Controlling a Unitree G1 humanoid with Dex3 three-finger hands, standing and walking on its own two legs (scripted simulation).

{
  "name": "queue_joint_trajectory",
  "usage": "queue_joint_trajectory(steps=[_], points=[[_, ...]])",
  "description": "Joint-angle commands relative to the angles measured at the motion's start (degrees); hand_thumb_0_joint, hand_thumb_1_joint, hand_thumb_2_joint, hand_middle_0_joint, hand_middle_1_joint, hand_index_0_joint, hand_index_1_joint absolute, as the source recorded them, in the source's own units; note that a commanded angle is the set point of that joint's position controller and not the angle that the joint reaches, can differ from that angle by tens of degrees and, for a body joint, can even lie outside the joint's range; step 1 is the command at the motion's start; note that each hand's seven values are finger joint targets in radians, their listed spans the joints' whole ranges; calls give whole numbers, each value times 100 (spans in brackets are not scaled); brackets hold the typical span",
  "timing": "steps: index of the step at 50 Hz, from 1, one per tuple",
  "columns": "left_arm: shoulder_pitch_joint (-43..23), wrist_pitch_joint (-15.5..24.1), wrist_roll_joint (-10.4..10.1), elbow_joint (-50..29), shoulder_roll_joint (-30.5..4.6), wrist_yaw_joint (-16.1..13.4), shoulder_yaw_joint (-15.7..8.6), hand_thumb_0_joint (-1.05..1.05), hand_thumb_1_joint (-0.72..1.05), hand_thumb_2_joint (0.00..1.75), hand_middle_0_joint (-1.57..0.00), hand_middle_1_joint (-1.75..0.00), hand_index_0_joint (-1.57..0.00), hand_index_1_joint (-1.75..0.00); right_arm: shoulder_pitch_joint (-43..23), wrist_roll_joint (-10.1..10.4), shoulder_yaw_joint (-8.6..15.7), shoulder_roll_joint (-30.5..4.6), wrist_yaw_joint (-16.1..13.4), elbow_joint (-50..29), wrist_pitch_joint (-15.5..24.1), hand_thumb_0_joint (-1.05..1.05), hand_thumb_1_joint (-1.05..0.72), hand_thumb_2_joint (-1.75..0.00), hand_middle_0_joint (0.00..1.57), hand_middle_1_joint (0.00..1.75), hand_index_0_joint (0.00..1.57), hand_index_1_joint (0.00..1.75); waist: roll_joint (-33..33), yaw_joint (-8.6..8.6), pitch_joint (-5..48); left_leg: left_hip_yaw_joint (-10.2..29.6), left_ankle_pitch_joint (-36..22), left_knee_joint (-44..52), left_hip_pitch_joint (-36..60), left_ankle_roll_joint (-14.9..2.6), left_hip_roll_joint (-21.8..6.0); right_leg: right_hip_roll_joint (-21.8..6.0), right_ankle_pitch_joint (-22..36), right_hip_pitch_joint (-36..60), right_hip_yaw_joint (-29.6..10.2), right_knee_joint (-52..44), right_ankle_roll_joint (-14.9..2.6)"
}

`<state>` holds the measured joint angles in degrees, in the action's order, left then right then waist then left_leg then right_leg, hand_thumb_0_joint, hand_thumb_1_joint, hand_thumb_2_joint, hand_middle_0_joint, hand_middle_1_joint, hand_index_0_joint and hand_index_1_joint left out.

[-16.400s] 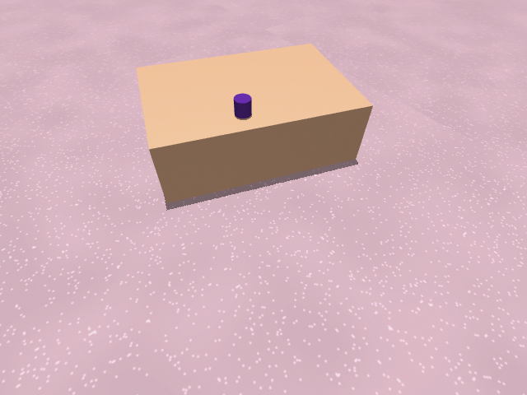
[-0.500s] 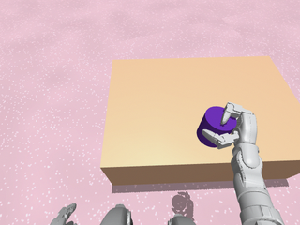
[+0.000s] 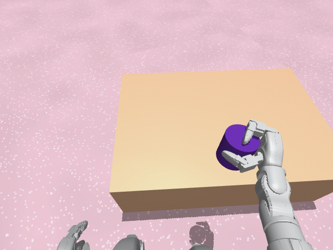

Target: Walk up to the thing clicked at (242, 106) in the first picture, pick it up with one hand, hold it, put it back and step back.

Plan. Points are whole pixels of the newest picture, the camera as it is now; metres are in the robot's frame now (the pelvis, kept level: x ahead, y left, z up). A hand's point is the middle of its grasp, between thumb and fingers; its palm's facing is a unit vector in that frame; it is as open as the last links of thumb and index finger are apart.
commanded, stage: hold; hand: right
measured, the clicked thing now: (236, 147) +0.35 -0.17 +0.02
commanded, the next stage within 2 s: none
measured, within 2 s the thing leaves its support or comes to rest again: neither
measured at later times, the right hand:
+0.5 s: hand (244, 145) +0.33 -0.18 +0.06, palm faces +0.17 +0.99 +0.00, open 7.0 cm
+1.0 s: hand (245, 143) +0.33 -0.18 +0.07, palm faces +0.17 +0.99 +0.00, open 7.0 cm
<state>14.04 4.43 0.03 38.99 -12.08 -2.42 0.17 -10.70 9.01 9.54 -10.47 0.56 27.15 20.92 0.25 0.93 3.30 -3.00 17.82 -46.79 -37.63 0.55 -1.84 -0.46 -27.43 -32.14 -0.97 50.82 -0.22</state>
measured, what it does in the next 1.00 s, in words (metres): stands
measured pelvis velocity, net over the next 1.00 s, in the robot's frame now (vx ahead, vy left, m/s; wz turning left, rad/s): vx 0.01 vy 0.00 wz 0.00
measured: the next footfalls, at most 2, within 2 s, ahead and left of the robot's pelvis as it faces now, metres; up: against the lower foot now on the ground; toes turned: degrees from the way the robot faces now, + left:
none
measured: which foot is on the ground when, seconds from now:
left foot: down 0.00-1.00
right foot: down 0.00-1.00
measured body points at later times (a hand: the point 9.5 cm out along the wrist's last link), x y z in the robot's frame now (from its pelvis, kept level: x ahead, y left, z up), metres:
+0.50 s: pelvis +0.00 +0.00 +0.01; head +0.04 +0.00 +0.45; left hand +0.14 +0.24 -0.10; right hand +0.32 -0.23 +0.07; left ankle +0.06 +0.13 -0.70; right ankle -0.02 -0.11 -0.70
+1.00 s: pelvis +0.01 +0.00 +0.01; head +0.04 -0.01 +0.46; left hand +0.14 +0.24 -0.10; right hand +0.32 -0.23 +0.07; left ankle +0.06 +0.13 -0.70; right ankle -0.02 -0.11 -0.70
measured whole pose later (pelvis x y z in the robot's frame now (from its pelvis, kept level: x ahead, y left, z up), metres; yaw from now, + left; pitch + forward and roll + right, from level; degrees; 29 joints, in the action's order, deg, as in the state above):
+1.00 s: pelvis +0.01 +0.00 +0.01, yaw +0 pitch +6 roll +1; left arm 13.6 4.9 -0.2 39.4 -11.6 -2.8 0.5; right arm -5.9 9.2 8.2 -9.8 -0.3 20.5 17.8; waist 0.6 0.5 2.4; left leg -3.1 17.0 -43.1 -32.3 0.7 -1.8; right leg -0.4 -26.2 -26.8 -1.0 46.7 -0.3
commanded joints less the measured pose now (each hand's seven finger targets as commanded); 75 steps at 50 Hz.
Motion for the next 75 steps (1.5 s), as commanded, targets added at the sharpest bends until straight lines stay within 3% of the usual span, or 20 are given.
queue_joint_trajectory(steps=[1, 17, 20, 28, 32, 33, 38, 39, 41, 44, 48, 51, 56, 57, 61, 62, 63, 66, 72, 75], points=[[-30, 248, -27, -659, -792, -46, -277, 0, 91, 88, -19, -29, -20, -29, -1818, 104, 221, -811, -25, -1710, 494, 0, -10, -129, 127, 143, 132, 143, 201, 4, 1847, 78, -1213, 484, 1626, -165, 122, 54, 1706, 244, -31, -911, 41], [-171, 260, -52, -726, -739, -43, -231, 0, 91, 88, -19, -30, -20, -29, -1416, 105, 42, -683, -42, -1938, 351, 0, -10, -128, 128, 143, 133, 143, 265, -4, 1570, 41, -1084, 649, 1750, -161, 120, 53, 1585, 319, -52, -1136, 51], [-192, 273, -57, -742, -723, -53, -224, 0, 91, 88, -19, -30, -20, -29, -1405, 137, 202, -764, -68, -1976, 335, 0, -10, -128, 128, 142, 132, 142, 70, -15, 1629, 51, -1097, 707, 1876, -145, 120, 54, 1575, 329, -33, -1131, 17], [-276, 297, -65, -725, -686, -83, -187, 0, 90, 88, -19, -30, -20, -29, -1347, 136, 44, -663, -70, -2205, 278, 0, -11, -129, 128, 143, 133, 143, 72, 29, 1520, 65, -1175, 775, 1893, -125, 112, 63, 1579, 439, -8, -1165, 3], [-224, 305, -66, -677, -710, -94, -209, 0, 91, 88, -19, -30, -20, -29, -1322, 116, 179, -778, -91, -2151, 233, 0, -10, -128, 128, 142, 132, 142, 115, -4, 1538, 39, -1198, 757, 1900, -144, 125, 41, 1679, 511, -49, -1214, 35], [-269, 307, -64, -706, -682, -92, -184, 0, 91, 88, -19, -30, -20, -29, -1186, 125, 41, -634, -81, -2077, 213, 0, -12, -127, 128, 141, 132, 141, 123, 2, 1394, 30, -1199, 760, 1874, -144, 124, 38, 1702, 463, -41, -1224, 45], [-335, 326, -62, -719, -681, -72, -187, 0, 91, 88, -19, -30, -20, -29, -1366, 132, 24, -657, -74, -2227, 198, 0, -13, -128, 129, 142, 133, 142, 140, 1, 1382, 34, -1010, 824, 1885, -132, 119, 42, 1453, 445, -51, -1283, 24], [-320, 320, -66, -703, -675, -87, -192, 0, 91, 88, -19, -30, -20, -29, -1398, 132, 192, -805, -90, -2257, 203, 0, -13, -129, 129, 143, 134, 143, 145, -43, 1458, 30, -1018, 845, 1923, -123, 121, 49, 1459, 504, -39, -1275, 16], [-301, 338, -55, -667, -689, -93, -209, 0, 91, 88, -19, -30, -20, -29, -1299, 125, 35, -610, -78, -2110, 193, 0, -14, -127, 129, 141, 133, 141, 75, 21, 1381, -1, -1072, 793, 1785, -131, 141, 18, 1575, 528, -73, -1289, 40], [-199, 339, -50, -611, -702, -92, -226, 0, 91, 88, -19, -30, -20, -29, -1153, 139, 121, -662, -71, -2074, 178, 0, -14, -128, 130, 142, 134, 142, 97, -17, 1490, -24, -1404, 730, 1919, -145, 135, 27, 1985, 583, -83, -1243, 69], [-292, 321, -49, -679, -638, -70, -182, 0, 91, 88, -19, -30, -20, -29, -1193, 143, 88, -602, -74, -2076, 199, 0, -11, -129, 129, 143, 134, 143, 18, 18, 1366, 37, -1309, 782, 1924, -127, 115, 56, 1727, 432, -23, -1207, 16], [-270, 331, -59, -674, -716, -72, -224, 0, 91, 88, -19, -30, -20, -29, -1136, 151, 276, -789, -74, -2130, 219, 0, -12, -129, 129, 143, 134, 143, 78, -54, 1433, 34, -1207, 790, 1896, -146, 125, 39, 1695, 502, -57, -1240, 33], [-180, 344, -54, -657, -726, -73, -233, 0, 90, 89, -19, -30, -20, -29, -1128, 140, 133, -694, -25, -2227, 243, 0, -9, -129, 129, 143, 133, 143, 136, -8, 1628, 38, -1627, 649, 1993, -178, 119, 40, 2175, 589, -61, -1171, 75], [-171, 341, -53, -627, -740, -70, -245, 0, 90, 89, -19, -30, -20, -29, -1132, 131, 270, -814, -34, -2107, 233, 0, -8, -130, 129, 144, 133, 144, 138, -25, 1603, 59, -1621, 668, 1998, -177, 112, 48, 2117, 562, -39, -1149, 62], [-211, 360, -56, -642, -687, -73, -210, 0, 90, 89, -19, -30, -20, -29, -1132, 186, 81, -541, -12, -2012, 213, 0, -10, -129, 128, 143, 133, 143, 29, 44, 1329, 10, -1297, 729, 1784, -153, 140, 18, 1850, 460, -77, -1226, 52], [-195, 358, -59, -634, -741, -61, -252, 0, 91, 88, -19, -30, -20, -29, -1084, 173, 149, -660, -18, -2197, 219, 0, -11, -129, 129, 143, 134, 143, 92, -59, 1506, 6, -1322, 719, 1920, -162, 128, 25, 1860, 523, -83, -1247, 60], [-147, 354, -62, -626, -731, -73, -239, 0, 91, 88, -19, -29, -20, -28, -1271, 160, 95, -623, -4, -2066, 229, 0, -11, -129, 129, 143, 133, 143, -11, 35, 1480, 0, -1386, 708, 1868, -160, 142, 14, 1964, 545, -92, -1231, 65], [-251, 349, -58, -674, -730, -62, -250, 0, 91, 88, -19, -30, -20, -29, -1284, 118, 28, -621, -7, -2158, 200, 0, -11, -129, 128, 142, 133, 142, 109, 0, 1449, 36, -1251, 770, 1891, -140, 121, 44, 1696, 531, -47, -1235, 34], [-266, 369, -56, -668, -717, -70, -246, 0, 91, 88, -19, -29, -20, -28, -1170, 123, 206, -759, -74, -2181, 203, 0, -13, -128, 128, 142, 133, 142, 86, -51, 1450, 37, -1111, 815, 1879, -123, 123, 55, 1556, 479, -29, -1239, 9], [-273, 374, -36, -659, -695, -60, -242, 0, 92, 88, -19, -29, -20, -28, -1182, 108, 25, -561, -80, -2206, 239, 0, -14, -129, 130, 143, 134, 143, 84, 4, 1388, 35, -1137, 772, 1836, -131, 123, 47, 1546, 414, -42, -1237, 22]])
